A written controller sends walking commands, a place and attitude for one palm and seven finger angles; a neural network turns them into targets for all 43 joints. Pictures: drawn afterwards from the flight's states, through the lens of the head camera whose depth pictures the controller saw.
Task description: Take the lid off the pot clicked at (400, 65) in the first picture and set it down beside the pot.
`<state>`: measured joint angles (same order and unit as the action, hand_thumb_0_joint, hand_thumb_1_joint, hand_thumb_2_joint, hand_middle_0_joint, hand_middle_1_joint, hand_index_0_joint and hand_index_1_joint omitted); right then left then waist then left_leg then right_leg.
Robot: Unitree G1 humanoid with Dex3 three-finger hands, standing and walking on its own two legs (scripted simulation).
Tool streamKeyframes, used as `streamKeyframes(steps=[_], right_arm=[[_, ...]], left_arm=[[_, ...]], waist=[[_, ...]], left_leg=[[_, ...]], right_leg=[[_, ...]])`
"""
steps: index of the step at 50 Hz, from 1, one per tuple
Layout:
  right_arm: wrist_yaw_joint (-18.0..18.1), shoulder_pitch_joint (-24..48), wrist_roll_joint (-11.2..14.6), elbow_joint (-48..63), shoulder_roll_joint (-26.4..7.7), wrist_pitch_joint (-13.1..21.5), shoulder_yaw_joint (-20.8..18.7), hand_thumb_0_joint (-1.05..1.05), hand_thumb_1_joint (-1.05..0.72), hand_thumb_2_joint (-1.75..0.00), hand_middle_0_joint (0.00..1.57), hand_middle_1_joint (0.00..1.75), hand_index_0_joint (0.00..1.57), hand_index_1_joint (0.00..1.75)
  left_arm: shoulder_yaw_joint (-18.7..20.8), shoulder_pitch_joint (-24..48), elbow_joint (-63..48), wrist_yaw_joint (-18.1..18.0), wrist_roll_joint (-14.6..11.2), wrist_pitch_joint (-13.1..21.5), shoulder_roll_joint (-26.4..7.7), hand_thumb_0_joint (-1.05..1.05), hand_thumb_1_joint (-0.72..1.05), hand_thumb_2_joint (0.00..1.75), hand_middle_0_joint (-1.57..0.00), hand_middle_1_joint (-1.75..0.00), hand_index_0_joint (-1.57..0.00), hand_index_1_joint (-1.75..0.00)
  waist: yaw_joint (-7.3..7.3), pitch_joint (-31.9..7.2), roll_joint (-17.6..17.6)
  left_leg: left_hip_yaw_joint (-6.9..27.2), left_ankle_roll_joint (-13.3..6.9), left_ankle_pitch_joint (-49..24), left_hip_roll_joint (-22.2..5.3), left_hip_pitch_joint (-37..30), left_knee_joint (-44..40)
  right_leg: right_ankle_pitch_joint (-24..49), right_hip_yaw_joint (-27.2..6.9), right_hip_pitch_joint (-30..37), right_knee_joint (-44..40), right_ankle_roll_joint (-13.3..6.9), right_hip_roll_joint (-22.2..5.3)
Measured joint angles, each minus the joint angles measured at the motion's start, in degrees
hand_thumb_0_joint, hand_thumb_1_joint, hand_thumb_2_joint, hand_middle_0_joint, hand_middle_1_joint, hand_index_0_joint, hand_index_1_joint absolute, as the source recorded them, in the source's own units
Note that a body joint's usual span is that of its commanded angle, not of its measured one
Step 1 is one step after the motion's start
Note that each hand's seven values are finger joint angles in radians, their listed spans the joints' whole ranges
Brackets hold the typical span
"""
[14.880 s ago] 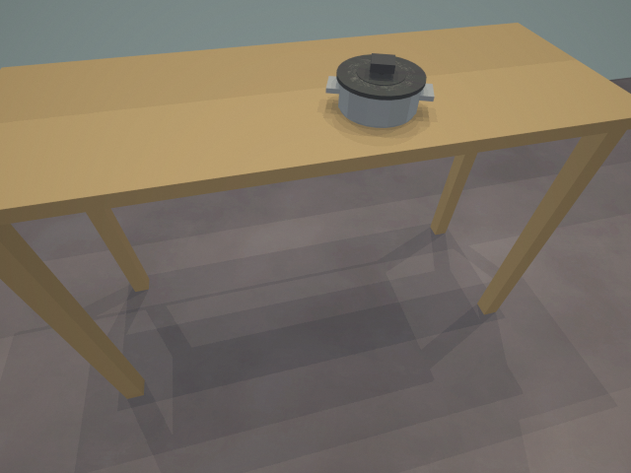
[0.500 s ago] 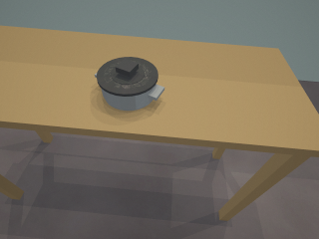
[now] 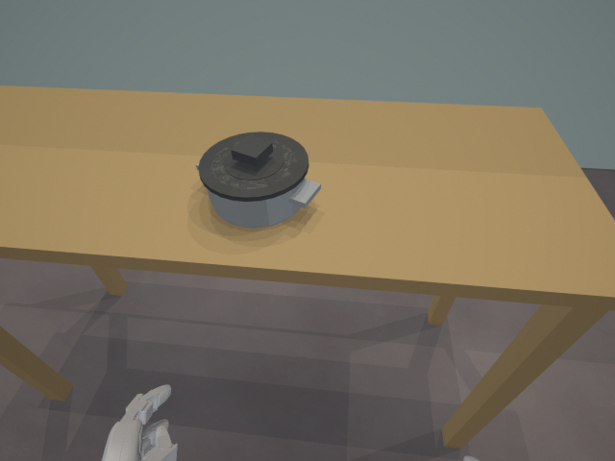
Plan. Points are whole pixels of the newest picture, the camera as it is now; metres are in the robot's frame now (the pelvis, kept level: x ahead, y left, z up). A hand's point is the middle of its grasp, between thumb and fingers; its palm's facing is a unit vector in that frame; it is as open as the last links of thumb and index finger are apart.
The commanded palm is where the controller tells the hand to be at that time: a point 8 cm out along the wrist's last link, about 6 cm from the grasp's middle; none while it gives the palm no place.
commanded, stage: lift the closed hand beside the body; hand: left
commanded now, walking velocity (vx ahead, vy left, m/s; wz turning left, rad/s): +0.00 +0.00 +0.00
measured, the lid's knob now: (252, 150) +0.52 +0.11 +0.15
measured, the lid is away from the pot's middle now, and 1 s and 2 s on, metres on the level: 0.00 0.00 0.00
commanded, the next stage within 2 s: raise the hand higher, near the body in 0.44 s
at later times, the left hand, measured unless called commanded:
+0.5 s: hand (94, 449) +0.13 +0.22 +0.07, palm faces +0.32 -0.87 -0.38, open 3.1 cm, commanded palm +0.07 +0.25 +0.12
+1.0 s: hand (56, 398) +0.15 +0.22 +0.16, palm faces +0.34 -0.84 -0.42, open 3.1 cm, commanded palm +0.09 +0.26 +0.18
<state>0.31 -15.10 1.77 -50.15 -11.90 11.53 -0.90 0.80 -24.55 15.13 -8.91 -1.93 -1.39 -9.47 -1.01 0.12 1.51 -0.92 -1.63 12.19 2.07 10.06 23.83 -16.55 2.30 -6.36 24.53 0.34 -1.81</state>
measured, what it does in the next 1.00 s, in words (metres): stands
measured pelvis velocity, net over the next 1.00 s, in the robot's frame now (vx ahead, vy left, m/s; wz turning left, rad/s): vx -0.02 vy -0.01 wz -0.03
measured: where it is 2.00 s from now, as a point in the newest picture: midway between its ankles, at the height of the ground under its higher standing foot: outside the picture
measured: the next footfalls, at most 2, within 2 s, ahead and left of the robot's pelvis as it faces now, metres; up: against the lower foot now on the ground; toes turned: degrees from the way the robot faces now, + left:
none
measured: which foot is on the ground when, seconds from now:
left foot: down 0.00-1.00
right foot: down 0.00-1.00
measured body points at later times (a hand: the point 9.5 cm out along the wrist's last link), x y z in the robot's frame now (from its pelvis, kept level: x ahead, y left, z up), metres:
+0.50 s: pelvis -0.02 -0.02 +0.00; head -0.03 -0.03 +0.45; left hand +0.11 +0.26 +0.10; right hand +0.19 -0.23 -0.06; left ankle +0.01 +0.10 -0.74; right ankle -0.04 -0.12 -0.74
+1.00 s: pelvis -0.02 -0.01 +0.00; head -0.04 -0.02 +0.45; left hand +0.12 +0.26 +0.18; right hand +0.18 -0.23 -0.06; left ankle +0.01 +0.10 -0.74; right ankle -0.04 -0.12 -0.74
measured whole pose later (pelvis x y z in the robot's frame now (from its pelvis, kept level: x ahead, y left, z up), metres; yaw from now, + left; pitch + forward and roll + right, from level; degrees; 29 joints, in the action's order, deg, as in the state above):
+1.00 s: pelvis -0.02 -0.01 +0.00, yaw -1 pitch -6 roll -1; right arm 1.9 -10.6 -1.0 -36.0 -13.2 11.6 -0.5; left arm 15.3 -36.0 -30.6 -5.6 -2.2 7.8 -19.4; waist 4.1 3.0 3.1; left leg -1.5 -0.9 10.4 -0.7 5.3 21.8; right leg -11.5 1.5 0.1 17.6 -0.4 1.0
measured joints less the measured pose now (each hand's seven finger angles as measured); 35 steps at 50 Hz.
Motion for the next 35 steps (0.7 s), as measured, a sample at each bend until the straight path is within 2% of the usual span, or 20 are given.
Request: streamKeyframes(steps=[2,4,8,14,17,25,32,35], right_arm=[[-0.92,2.53,-0.23,3.37,0.24,-1.14,-1.0,0.01,-0.91,-0.9,0.2,0.3,0.2,0.3],[-1.45,4.45,-0.26,7.35,0.59,-1.95,-1.62,0.01,-0.91,-0.9,0.2,0.3,0.2,0.3],[-1.0,6.01,-0.87,14.63,-0.26,-1.77,-1.35,0.01,-0.91,-0.9,0.2,0.3,0.2,0.3],[0.85,7.62,-1.89,18.63,-2.65,-2.55,-0.27,0.01,-0.9,-0.9,0.2,0.3,0.2,0.3],[1.46,6.9,-2.24,18.68,-2.7,-2.38,0.27,0.01,-0.9,-0.9,0.2,0.3,0.2,0.3],[1.95,4.44,-2.46,16.29,-0.38,-3.03,1.42,0.01,-0.9,-0.9,0.2,0.3,0.21,0.3],[1.53,3.41,-2.53,14.16,0.29,-2.71,1.25,0.01,-0.9,-0.9,0.2,0.3,0.21,0.3],[1.61,3.21,-2.5,13.99,0.14,-2.57,0.85,0.01,-0.9,-0.9,0.2,0.3,0.21,0.3]], left_arm=[[1.73,-0.62,-3.32,1.06,0.6,0.79,0.2,0.01,0.91,0.9,-0.36,-0.48,-0.37,-0.48],[2.59,-3.66,-7.68,2.46,0.26,1.17,-0.26,0.01,0.91,0.9,-0.43,-0.56,-0.43,-0.56],[2.85,-10.48,-17.4,4.02,0.17,2.36,-2.92,0.01,0.91,0.9,-0.59,-0.73,-0.59,-0.73],[5.65,-11.08,-22.99,3.58,-0.53,2.49,-5.29,0.01,0.9,0.9,-0.84,-1.0,-0.84,-1.0],[5.91,-12.25,-27.83,3.52,-0.69,2.47,-5.65,0.01,0.9,0.9,-0.97,-1.14,-0.97,-1.14],[9.58,-13.99,-35.11,3.8,-0.78,3.75,-7.61,0.02,0.9,0.9,-1.21,-1.41,-1.21,-1.41],[12.98,-15.12,-39.89,4.05,-0.61,6.42,-9.1,0.01,0.9,0.9,-1.28,-1.48,-1.28,-1.48],[13.5,-15.33,-40.08,4.23,-0.55,6.53,-9.21,0.01,0.9,0.9,-1.29,-1.49,-1.29,-1.49]], waist=[[-0.54,-0.64,0.38],[-0.4,-0.88,0.49],[1.34,-0.44,0.74],[4.31,1.71,1.03],[5.21,1.75,0.97],[5.35,1.88,1.05],[4.78,2.51,1.92],[4.81,2.9,2.07]], left_leg=[[-0.24,0.16,-0.37,-0.37,0.51,-0.04],[-0.74,0.48,-0.53,-1.02,0.76,-0.01],[-0.36,1.02,-0.52,-2.07,1.11,0.78],[1.46,1.5,-0.96,-2.82,1.29,1.5],[1.72,1.6,-1.23,-2.82,0.28,0.76],[1.22,1.69,-1.36,-2.96,-2.79,-1.03],[0.35,1.41,-1.56,-2.9,-3.9,-1.91],[-0.06,1.29,-1.68,-2.96,-3.97,-2.09]], right_leg=[[0.3,-0.26,-0.81,0.26,-0.18,0.34],[0.7,-0.8,-1.33,0.3,-0.51,0.95],[1.39,-0.45,-0.96,-0.32,-1.06,2.03],[2.56,1.3,0.47,-1.99,-1.66,2.97],[2.89,1.54,1.68,-2.98,-1.77,3.02],[3.47,1.0,4.72,-5.18,-1.8,3.16],[3.97,0.15,5.52,-6.05,-1.47,3.03],[4.27,-0.26,5.5,-6.32,-1.33,3.06]])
